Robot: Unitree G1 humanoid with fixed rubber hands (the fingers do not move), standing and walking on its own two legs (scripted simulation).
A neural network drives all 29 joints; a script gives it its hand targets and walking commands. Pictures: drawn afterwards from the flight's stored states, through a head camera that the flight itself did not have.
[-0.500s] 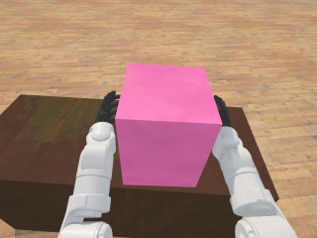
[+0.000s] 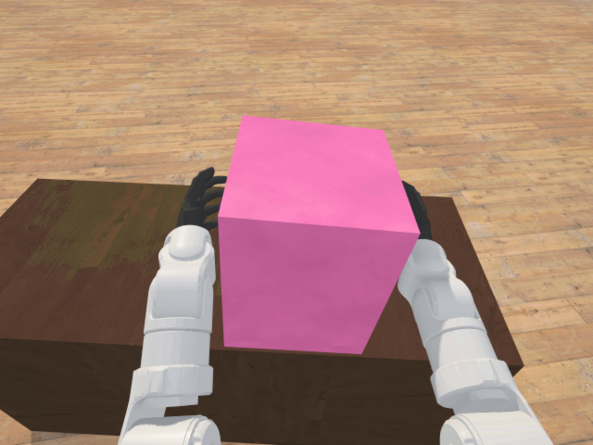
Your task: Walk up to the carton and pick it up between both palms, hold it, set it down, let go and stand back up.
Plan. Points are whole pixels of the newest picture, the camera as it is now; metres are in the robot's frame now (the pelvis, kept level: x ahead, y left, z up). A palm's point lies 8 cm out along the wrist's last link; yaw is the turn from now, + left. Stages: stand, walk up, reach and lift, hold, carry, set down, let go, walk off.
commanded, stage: reach and lift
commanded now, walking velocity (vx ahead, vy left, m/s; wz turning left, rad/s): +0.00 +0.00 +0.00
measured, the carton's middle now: (303, 238) +0.39 -0.01 +0.11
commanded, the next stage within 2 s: hold in 0.24 s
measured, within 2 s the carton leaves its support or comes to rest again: neither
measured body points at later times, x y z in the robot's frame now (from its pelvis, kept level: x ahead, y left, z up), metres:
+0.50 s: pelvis +0.01 -0.01 +0.00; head -0.02 +0.02 +0.45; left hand +0.36 +0.15 +0.18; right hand +0.37 -0.14 +0.16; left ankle +0.00 +0.09 -0.75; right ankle +0.05 -0.10 -0.75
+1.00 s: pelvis -0.02 -0.01 +0.00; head -0.03 +0.02 +0.45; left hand +0.37 +0.14 +0.18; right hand +0.36 -0.16 +0.15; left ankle +0.00 +0.09 -0.75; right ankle +0.05 -0.10 -0.75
